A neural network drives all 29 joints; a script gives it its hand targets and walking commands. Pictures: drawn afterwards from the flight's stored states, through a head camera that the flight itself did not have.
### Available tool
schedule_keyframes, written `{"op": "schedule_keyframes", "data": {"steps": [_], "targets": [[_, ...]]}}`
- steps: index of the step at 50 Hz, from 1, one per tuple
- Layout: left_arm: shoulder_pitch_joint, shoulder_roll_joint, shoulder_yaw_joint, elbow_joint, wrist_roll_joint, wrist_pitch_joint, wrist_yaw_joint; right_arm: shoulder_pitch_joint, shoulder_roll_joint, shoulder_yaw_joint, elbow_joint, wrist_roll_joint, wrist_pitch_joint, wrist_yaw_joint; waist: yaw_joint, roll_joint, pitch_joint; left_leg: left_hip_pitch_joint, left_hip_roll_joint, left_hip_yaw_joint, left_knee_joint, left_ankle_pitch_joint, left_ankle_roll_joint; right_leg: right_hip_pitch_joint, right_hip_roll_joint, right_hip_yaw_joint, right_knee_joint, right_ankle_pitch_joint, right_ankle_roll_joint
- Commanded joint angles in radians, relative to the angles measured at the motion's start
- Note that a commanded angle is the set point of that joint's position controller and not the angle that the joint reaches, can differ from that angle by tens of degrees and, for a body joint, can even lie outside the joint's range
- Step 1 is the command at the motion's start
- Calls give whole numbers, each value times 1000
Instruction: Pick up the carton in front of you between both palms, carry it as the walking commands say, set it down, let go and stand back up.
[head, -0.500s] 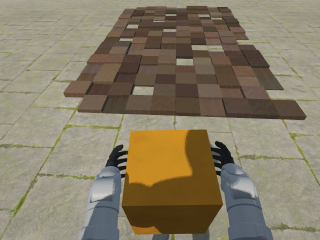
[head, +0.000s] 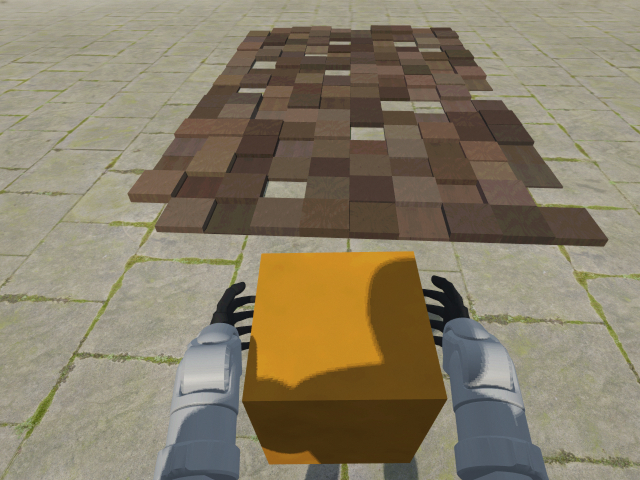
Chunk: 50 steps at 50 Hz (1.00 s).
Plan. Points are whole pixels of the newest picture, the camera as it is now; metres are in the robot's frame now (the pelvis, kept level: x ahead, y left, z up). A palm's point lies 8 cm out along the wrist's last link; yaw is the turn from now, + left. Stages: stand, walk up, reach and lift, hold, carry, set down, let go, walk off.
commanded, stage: hold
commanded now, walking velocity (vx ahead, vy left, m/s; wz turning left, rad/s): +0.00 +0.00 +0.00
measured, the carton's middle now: (338, 362) +0.29 +0.00 -0.03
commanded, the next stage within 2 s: carry in 0.40 s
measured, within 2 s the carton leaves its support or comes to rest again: neither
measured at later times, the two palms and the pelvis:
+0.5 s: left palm (226, 326) +0.30 +0.15 +0.05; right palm (454, 321) +0.30 -0.15 +0.05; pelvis +0.01 +0.00 +0.00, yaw -1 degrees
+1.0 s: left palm (273, 223) +0.48 +0.10 +0.08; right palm (459, 230) +0.46 -0.20 +0.07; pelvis +0.21 -0.03 -0.02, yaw -1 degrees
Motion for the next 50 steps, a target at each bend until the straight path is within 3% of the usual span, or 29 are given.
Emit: {"op": "schedule_keyframes", "data": {"steps": [1,19,20,22,23,24,27,29,30,31,32,33,34,35,36,37,38,39,40,41,42,43,44,47,48,49,50], "targets": [[-575,-917,-549,-53,-274,-53,-242,-508,930,546,4,260,-23,245,0,4,-211,44,-58,73,-55,63,-3,-3,59,-79,-62,71,2],[-536,-912,-542,-56,-272,-50,-238,-471,923,539,-4,255,-20,242,1,4,-226,70,-60,72,-59,142,-7,25,63,-79,-64,150,6],[-546,-910,-551,-65,-284,-46,-236,-481,913,549,-12,265,-17,240,0,37,-235,-60,113,46,31,38,11,-92,-110,-43,33,38,-8],[-550,-912,-576,-108,-303,-44,-230,-476,921,570,-46,278,-12,232,2,30,-239,-143,110,-6,-18,-391,28,-183,-82,-22,18,-361,-18],[-566,-915,-601,-136,-321,-38,-226,-482,923,596,-79,291,-6,226,-1,32,-220,-177,114,-20,-34,-527,39,-230,-73,-29,27,-478,-21],[-582,-912,-624,-166,-335,-31,-222,-493,921,617,-110,305,2,220,-2,45,-203,-188,130,-34,-40,-536,47,-260,-68,-49,57,-458,-20],[-572,-893,-711,-256,-396,19,-207,-468,904,695,-207,355,53,194,-2,119,-293,-132,194,-77,-57,-421,82,-262,-32,-171,185,-222,-13],[-576,-880,-756,-315,-444,74,-199,-470,873,739,-274,392,109,177,0,131,-299,-165,207,-64,-41,-458,97,-244,-37,-184,127,-252,-19],[-582,-873,-775,-339,-464,105,-194,-477,856,757,-307,409,140,170,1,93,-278,-232,185,-18,8,-448,82,-197,-67,-151,71,-278,-28],[-569,-858,-780,-349,-478,137,-188,-479,839,771,-332,424,173,164,8,-18,-259,-325,132,71,129,-389,47,-134,-147,-37,-6,-341,-52],[-539,-831,-779,-352,-484,169,-180,-477,829,786,-348,441,209,161,20,-195,-255,-453,75,185,326,-302,12,-38,-257,141,-92,-375,-101],[-504,-814,-771,-358,-484,197,-170,-494,825,804,-376,472,241,162,27,-280,-218,-588,54,233,373,-308,-1,42,-335,270,-114,-256,-158],[-480,-805,-774,-393,-485,224,-159,-502,834,831,-400,511,269,163,32,-251,-194,-627,57,240,320,-352,7,60,-354,289,-107,-112,-196],[-491,-800,-782,-445,-492,250,-150,-504,851,852,-418,545,292,165,30,-188,-215,-577,54,243,247,-332,13,56,-338,228,-70,-2,-196],[-495,-803,-798,-492,-508,276,-142,-482,865,864,-433,570,311,165,24,-142,-264,-470,36,276,154,-243,14,41,-304,128,-20,57,-171],[-482,-809,-814,-534,-525,298,-137,-440,872,869,-449,586,328,163,15,-117,-318,-298,22,308,70,-147,14,-25,-261,18,38,51,-133],[-453,-814,-822,-561,-537,317,-135,-408,880,865,-465,594,346,160,10,-93,-372,-69,43,291,25,-94,17,-160,-213,-83,113,-16,-93],[-455,-821,-831,-598,-553,340,-139,-364,877,851,-471,578,359,153,-14,30,-392,100,164,90,-60,-163,64,-313,-144,-207,289,-10,-45],[-465,-836,-846,-617,-577,366,-148,-327,861,837,-480,551,373,145,-23,242,-375,279,343,-177,-42,5,163,-589,-82,-284,478,-97,-1],[-464,-841,-856,-622,-593,383,-159,-299,853,832,-499,537,389,135,-31,306,-327,342,426,-278,-42,217,246,-752,-59,-263,507,-339,-11],[-449,-855,-855,-621,-603,391,-169,-308,850,836,-551,533,402,128,-34,214,-281,353,444,-264,-35,353,271,-813,-74,-233,509,-432,-25],[-431,-860,-846,-623,-608,397,-174,-320,873,846,-589,539,414,124,-37,144,-292,365,440,-215,-37,330,255,-818,-88,-223,459,-450,-34],[-407,-862,-840,-636,-613,403,-177,-326,893,854,-627,549,421,123,-33,112,-300,337,419,-147,-46,268,213,-768,-92,-235,367,-378,-37],[-371,-869,-842,-678,-608,415,-165,-340,881,870,-694,577,444,133,-8,153,-336,88,289,132,-18,151,102,-357,-30,-346,93,-88,-25],[-359,-859,-831,-687,-600,419,-158,-332,865,874,-705,590,454,137,4,111,-362,-68,238,223,66,109,72,-102,0,-389,29,11,-28],[-337,-842,-817,-682,-588,425,-150,-322,840,874,-711,598,463,141,15,49,-407,-245,199,298,196,83,43,156,-44,-340,38,-3,-48],[-305,-818,-802,-667,-564,430,-141,-365,803,876,-740,612,479,148,44,-200,-406,-443,107,358,486,-92,-14,243,-288,99,-128,-181,-114]]}}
